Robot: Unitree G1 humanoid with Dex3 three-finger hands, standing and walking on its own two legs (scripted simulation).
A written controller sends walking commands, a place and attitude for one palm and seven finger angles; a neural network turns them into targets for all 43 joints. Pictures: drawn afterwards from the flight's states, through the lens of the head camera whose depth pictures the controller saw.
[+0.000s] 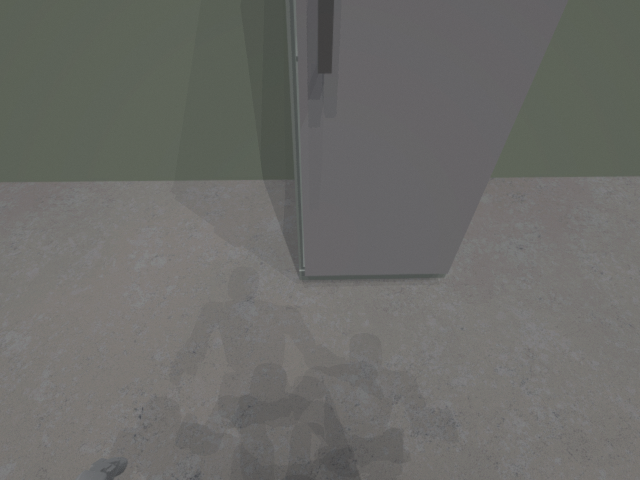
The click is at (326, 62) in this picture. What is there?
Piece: fridge door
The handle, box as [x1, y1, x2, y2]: [317, 0, 333, 72]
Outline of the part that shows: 318,0 318,72 331,72 333,0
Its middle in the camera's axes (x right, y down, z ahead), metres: +0.01 -0.44 +0.70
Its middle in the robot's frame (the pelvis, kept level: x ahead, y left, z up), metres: +0.85 +0.04 +0.24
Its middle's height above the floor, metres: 1.01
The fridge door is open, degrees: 0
